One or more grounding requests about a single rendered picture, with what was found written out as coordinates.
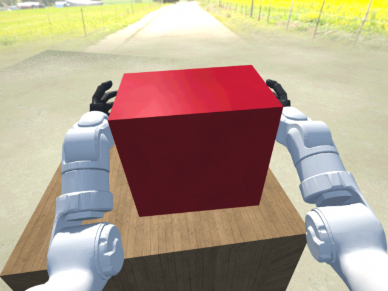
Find right robot upper arm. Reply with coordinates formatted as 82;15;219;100
305;202;388;291

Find right robot forearm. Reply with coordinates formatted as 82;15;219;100
275;107;387;251

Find carton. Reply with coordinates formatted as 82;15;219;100
108;65;283;217

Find robot right hand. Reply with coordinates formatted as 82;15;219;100
266;79;290;107

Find left robot forearm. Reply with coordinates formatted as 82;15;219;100
47;111;114;275

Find pedestal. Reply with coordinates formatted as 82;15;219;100
0;140;307;291

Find left robot upper arm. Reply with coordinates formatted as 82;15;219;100
25;222;124;291

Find robot left hand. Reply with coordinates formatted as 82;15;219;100
90;81;118;116

